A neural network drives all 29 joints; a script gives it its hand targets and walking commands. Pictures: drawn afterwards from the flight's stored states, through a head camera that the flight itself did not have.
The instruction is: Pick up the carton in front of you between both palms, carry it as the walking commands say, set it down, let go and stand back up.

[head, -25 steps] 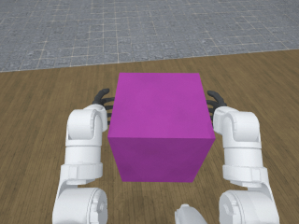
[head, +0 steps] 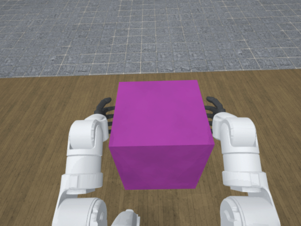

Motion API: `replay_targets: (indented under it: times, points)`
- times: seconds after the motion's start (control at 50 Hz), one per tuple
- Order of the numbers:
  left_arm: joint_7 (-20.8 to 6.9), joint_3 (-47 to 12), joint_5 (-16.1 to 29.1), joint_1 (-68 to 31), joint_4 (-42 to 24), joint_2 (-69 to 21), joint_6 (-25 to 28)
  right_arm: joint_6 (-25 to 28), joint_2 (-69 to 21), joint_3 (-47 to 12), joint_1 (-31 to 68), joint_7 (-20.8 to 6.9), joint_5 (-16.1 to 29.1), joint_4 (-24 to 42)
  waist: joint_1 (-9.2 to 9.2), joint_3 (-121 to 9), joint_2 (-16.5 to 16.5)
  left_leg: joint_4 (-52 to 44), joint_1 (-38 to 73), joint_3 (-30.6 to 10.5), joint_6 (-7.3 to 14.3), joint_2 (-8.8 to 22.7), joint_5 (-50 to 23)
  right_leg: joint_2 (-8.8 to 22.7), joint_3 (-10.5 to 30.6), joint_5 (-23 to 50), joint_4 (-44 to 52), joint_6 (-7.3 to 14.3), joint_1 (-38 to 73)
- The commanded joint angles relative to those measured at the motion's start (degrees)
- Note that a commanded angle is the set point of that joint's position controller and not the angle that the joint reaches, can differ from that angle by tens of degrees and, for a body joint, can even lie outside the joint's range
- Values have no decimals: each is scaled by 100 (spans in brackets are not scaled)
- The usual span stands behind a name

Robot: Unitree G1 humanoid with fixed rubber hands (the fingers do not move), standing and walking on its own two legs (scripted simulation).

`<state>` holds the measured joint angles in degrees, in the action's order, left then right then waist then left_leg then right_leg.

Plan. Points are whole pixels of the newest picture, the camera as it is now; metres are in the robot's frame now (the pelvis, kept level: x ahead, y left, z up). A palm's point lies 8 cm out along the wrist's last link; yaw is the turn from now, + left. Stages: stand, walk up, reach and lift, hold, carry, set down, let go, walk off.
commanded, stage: carry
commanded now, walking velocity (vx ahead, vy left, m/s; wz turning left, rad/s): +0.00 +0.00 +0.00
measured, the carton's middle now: (159, 138) +0.35 +0.02 +0.00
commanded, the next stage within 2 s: none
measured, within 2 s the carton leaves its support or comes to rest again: neither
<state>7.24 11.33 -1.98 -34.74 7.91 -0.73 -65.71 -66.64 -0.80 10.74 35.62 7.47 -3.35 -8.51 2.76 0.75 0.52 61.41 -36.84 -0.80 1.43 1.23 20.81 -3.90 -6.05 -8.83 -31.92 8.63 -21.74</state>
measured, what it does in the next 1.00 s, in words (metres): goes down: left foot 0.03 m lower, then right foot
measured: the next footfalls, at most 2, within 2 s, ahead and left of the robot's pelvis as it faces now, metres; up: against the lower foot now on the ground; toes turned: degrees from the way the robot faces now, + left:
left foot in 0.24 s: +0.30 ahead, +0.09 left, -0.03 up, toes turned +2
right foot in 0.42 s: +0.20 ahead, -0.10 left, -0.02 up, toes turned -5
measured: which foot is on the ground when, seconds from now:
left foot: up 0.00-0.22, down 0.24-1.00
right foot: down 0.00-0.24, up 0.26-0.40, down 0.42-1.00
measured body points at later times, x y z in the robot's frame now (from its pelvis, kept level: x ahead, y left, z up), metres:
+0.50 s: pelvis +0.19 +0.04 -0.03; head +0.24 +0.05 +0.42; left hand +0.58 +0.17 +0.07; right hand +0.56 -0.13 +0.06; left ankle +0.26 +0.08 -0.76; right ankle +0.16 -0.09 -0.74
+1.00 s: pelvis +0.19 +0.00 -0.03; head +0.16 +0.00 +0.42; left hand +0.55 +0.14 +0.10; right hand +0.54 -0.16 +0.10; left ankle +0.26 +0.08 -0.76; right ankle +0.16 -0.10 -0.75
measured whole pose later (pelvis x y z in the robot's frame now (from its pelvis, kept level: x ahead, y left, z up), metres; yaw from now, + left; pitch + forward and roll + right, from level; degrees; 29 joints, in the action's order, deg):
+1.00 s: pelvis +0.19 +0.00 -0.03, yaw -2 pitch +1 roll -1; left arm 7.1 11.4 -2.9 -38.1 14.6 -0.1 -69.1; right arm -69.8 0.3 11.6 38.0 7.2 -3.4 -14.4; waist 0.0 -6.5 -1.1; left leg 28.3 -21.1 4.3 3.3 -0.6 1.9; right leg -1.5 -2.7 -15.5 -37.3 2.6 -16.5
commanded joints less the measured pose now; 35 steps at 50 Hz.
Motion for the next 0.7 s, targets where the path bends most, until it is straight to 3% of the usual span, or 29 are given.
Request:
replay_targets:
  times: [0.0, 0.06, 0.14, 0.16, 0.2, 0.22, 0.24, 0.26, 0.28, 0.32, 0.34, 0.38, 0.42, 0.54, 0.58, 0.62, 0.68]
  points:
    - [-1414, -3885, 2677, -4272, -1093, -6583, 150, 320, -6386, -3626, 3830, -1008, 2158, 1015, 17, -3158, 609, -536, -510, 284, -40, -57, -728, 1553, 1446, 5239, 248, 103, 2932]
    - [-1411, -3972, 2638, -4144, -1320, -6390, 133, 310, -6221, -3791, 3860, -967, 2127, 1325, 122, -3170, 635, -1273, -509, 490, -29, -226, -1573, 1237, 1060, 5391, -43, -5, 3184]
    - [-1369, -4029, 2548, -3948, -1383, -5974, 14, 154, -5786, -3865, 3887, -984, 2118, 1536, 277, -2970, 641, -2554, 20, 701, 51, -506, -2445, 987, 798, 4830, -531, 29, 3119]
    - [-1364, -4014, 2512, -3875, -1293, -5872, -27, 89, -5652, -3821, 3815, -1013, 2093, 1464, 253, -2895, 633, -2935, 403, 704, 103, -546, -2662, 961, 739, 4542, -711, 25, 2923]
    - [-1376, -3972, 2491, -3829, -1019, -5733, -110, -33, -5434, -3644, 3631, -1084, 2013, 1186, -126, -2821, 412, -4232, 2025, 746, 185, -451, -3745, 841, 408, 3674, -1468, -255, 2063]
    - [-1392, -3952, 2470, -3832, -864, -5696, -139, -84, -5321, -3537, 3582, -1125, 1993, 1029, -284, -2848, 129, -4242, 3124, 505, 262, -26, -5215, 688, 294, 2403, -1897, -435, 1315]
    - [-1398, -3861, 2427, -3832, -686, -5631, -171, -138, -5180, -3386, 3538, -1173, 1979, 851, -331, -3037, -476, -3334, 4368, -549, 464, 1047, -8354, 400, 262, -361, -2591, -566, 163]
    - [-1372, -3805, 2431, -4017, -523, -5755, -244, -167, -5103, -3284, 3626, -1187, 1859, 581, -439, -3681, -1277, -2449, 5737, -1595, 1627, 2222, -10330, 62, 715, -2988, -3294, -931, -1039]
    - [-1349, -3696, 2370, -4011, -455, -5722, -286, -175, -5233, -3226, 3454, -1227, 1952, 370, -491, -3918, -1203, -2610, 5566, -1774, 1767, 2166, -9395, 179, 947, -3155, -3205, -809, -1046]
    - [-1333, -3627, 2374, -4353, -513, -5991, -280, -137, -5686, -3315, 3872, -1317, 2230, 610, -403, -3597, -551, -3106, 4744, -1559, 1338, 1683, -7120, 378, 867, -2819, -2232, -786, -766]
    - [-1321, -3603, 2384, -4460, -546, -6157, -253, -123, -5918, -3412, 4203, -1344, 2388, 781, -336, -3549, -495, -3227, 4412, -1469, 1178, 1586, -6696, 449, 836, -2494, -1690, -794, -517]
    - [-1273, -3594, 2365, -4554, -654, -6371, -208, -92, -6214, -3529, 4714, -1367, 2602, 1075, -306, -3596, -608, -3477, 3816, -1119, 922, 1378, -5877, 249, 567, -2090, -1062, -808, 208]
    - [-1213, -3607, 2358, -4516, -724, -6457, -175, -81, -6297, -3573, 4881, -1355, 2710, 1301, -309, -3711, -707, -3502, 3787, -911, 752, 1273, -5611, 212, 490, -1668, -806, -816, 470]
    - [-1106, -3703, 2247, -4203, -747, -6307, -172, -145, -6100, -3611, 4504, -1332, 2614, 1237, -324, -3698, -625, -3033, 4343, -592, 648, 1101, -6972, 425, 605, -622, -175, -790, 515]
    - [-1159, -3654, 2180, -3989, -530, -6233, -203, -158, -6012, -3534, 4153, -1349, 2441, 883, -301, -3651, -531, -2961, 4013, -482, 662, 1006, -6736, 573, 703, 159, -250, -699, 761]
    - [-1242, -3635, 2159, -4011, -388, -6223, -201, -149, -5995, -3474, 4084, -1380, 2313, 645, -303, -3534, -211, -2917, 3616, -361, 645, 878, -6198, 808, 858, 1179, -547, -600, 878]
    - [-1353, -3590, 2222, -4207, -289, -6279, -181, -115, -6051, -3416, 4240, -1394, 2266, 491, -291, -3343, -50, -2977, 3281, -319, 664, 806, -5513, 941, 948, 1472, -521, -544, 893]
